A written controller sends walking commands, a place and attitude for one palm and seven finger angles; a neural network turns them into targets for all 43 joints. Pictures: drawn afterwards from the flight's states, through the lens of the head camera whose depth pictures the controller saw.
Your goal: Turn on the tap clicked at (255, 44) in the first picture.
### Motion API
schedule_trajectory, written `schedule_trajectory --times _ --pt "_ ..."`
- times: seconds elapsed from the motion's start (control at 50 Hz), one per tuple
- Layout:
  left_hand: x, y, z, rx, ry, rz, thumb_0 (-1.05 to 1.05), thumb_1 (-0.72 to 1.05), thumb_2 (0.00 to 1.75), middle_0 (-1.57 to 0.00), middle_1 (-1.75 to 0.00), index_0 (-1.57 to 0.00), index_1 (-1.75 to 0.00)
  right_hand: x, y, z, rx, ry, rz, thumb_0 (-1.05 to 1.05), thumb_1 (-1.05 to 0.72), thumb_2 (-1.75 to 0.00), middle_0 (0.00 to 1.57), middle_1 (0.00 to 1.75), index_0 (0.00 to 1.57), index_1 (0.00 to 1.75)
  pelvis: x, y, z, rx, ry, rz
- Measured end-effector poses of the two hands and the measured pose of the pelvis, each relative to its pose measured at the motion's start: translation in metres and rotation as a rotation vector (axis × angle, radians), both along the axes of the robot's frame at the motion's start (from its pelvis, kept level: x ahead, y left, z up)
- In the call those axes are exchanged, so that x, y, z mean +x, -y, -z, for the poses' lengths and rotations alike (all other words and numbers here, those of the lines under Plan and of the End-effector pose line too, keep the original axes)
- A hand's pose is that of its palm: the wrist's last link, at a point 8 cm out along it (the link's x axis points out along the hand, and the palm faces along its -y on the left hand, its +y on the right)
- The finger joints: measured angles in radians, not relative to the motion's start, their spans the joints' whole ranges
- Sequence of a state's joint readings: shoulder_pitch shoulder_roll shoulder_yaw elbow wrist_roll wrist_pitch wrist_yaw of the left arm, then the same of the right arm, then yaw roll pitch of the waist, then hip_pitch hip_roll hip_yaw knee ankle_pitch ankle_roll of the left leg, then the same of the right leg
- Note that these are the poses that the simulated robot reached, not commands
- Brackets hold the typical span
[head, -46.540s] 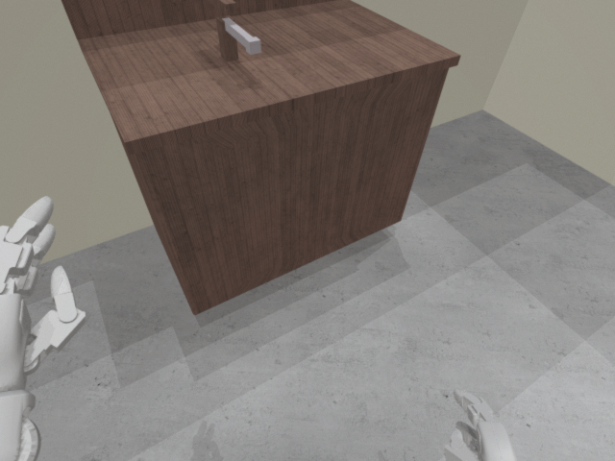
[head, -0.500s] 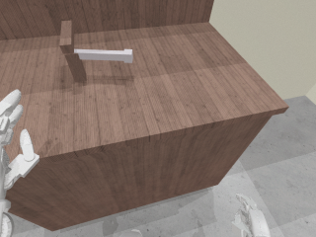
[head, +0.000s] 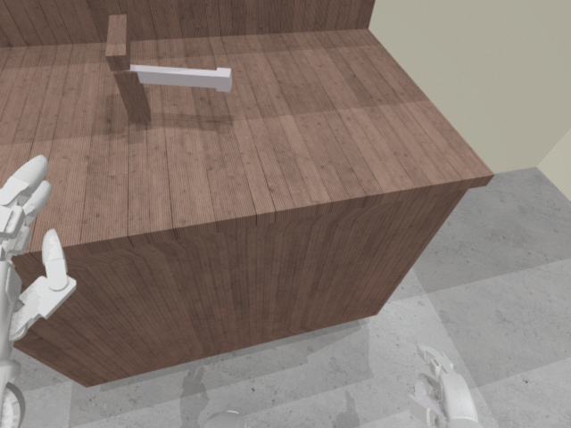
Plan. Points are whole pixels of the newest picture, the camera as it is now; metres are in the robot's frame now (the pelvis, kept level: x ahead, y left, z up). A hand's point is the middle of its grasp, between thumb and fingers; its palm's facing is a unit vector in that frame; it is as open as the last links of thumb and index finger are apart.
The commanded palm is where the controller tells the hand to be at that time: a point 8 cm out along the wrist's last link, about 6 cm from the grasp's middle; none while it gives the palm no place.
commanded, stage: step back with the hand held close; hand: left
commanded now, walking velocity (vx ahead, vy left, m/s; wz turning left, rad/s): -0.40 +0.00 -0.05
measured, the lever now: (223, 79) +0.63 +0.15 +0.14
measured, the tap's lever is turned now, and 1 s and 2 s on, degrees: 75 75 75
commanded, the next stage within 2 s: stop stepping back and stand still in 0.24 s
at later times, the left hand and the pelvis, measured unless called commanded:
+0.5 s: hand out of the picture +0.08 +0.17 +0.17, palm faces +0.36 -0.83 -0.42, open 7.4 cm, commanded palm +0.02 +0.23 +0.18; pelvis -0.14 -0.05 -0.01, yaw +1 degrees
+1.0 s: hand out of the picture -0.05 +0.20 +0.17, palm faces +0.54 -0.76 -0.36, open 7.4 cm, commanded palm -0.12 +0.22 +0.18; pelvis -0.24 -0.08 -0.03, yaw +7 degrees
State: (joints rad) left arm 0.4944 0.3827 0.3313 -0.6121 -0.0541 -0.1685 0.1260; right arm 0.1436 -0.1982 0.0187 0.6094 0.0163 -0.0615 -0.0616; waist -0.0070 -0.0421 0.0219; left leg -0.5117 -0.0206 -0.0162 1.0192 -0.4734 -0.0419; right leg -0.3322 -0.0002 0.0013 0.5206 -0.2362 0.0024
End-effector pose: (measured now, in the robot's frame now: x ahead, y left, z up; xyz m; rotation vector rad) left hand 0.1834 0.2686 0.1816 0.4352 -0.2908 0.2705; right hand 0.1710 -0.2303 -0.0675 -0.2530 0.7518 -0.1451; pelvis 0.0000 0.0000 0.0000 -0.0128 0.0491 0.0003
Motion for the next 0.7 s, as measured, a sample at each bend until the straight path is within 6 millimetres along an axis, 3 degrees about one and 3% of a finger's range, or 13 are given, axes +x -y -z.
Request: schedule_trajectory --times 0.1,0.16,0.24,0.34,0.46,0.56,0.7 --pt "-0.02 -0.016 0.008 0.036 0.025 -0.011 0.01 0.88 0.89 -0.21 -0.3 -0.22 -0.3 -0.009 0.006 -0.005 -0.047 0.055 0.027 0.01 -0.9 -0.9 0.2 0.3 0.2 0.3 -0.026 -0.006 0.012 0.017 -0.003 -0.026" --pt "-0.037 -0.02 0.011 0.033 -0.001 -0.036 0.01 0.88 0.89 -0.21 -0.3 -0.21 -0.3 -0.024 0.001 -0.009 -0.024 0.072 0.023 0.01 -0.9 -0.9 0.2 0.3 0.2 0.3 -0.043 -0.004 0.008 0.032 0.024 0.015" --pt "-0.063 -0.007 0.001 0.011 0.003 -0.039 0.02 0.89 0.89 -0.21 -0.3 -0.21 -0.3 -0.054 -0.005 -0.009 0.027 0.078 -0.006 0.01 -0.9 -0.9 0.2 0.3 0.2 0.3 -0.063 0.003 0.002 0.008 0.052 0.013" --pt "-0.095 0.016 -0.016 0.046 0.056 -0.042 0.02 0.89 0.89 -0.21 -0.3 -0.21 -0.3 -0.093 0.0 0.006 0.083 0.06 -0.025 0.01 -0.9 -0.9 0.2 0.3 0.2 0.3 -0.091 0.021 0.005 0.006 0.068 0.014" --pt "-0.132 0.046 -0.011 0.083 0.017 -0.064 0.01 0.89 0.89 -0.21 -0.3 -0.21 -0.3 -0.137 0.029 0.031 0.134 0.048 -0.005 0.01 -0.9 -0.9 0.2 0.3 0.2 0.3 -0.13 0.047 0.015 -0.022 0.102 -0.012" --pt "-0.164 0.061 0.002 0.025 -0.061 -0.05 0.01 0.88 0.89 -0.21 -0.3 -0.21 -0.3 -0.185 0.064 0.029 0.094 -0.01 0.067 0.01 -0.9 -0.9 0.2 0.3 0.2 0.3 -0.156 0.059 0.009 0.044 0.078 0.002" --pt "-0.203 0.058 0.007 0.043 -0.062 -0.053 0.01 0.88 0.89 -0.22 -0.3 -0.22 -0.3 -0.239 0.099 0.022 -0.009 -0.033 0.106 0.01 -0.9 -0.9 0.2 0.3 0.2 0.3 -0.194 0.064 0.011 0.045 0.012 -0.038"
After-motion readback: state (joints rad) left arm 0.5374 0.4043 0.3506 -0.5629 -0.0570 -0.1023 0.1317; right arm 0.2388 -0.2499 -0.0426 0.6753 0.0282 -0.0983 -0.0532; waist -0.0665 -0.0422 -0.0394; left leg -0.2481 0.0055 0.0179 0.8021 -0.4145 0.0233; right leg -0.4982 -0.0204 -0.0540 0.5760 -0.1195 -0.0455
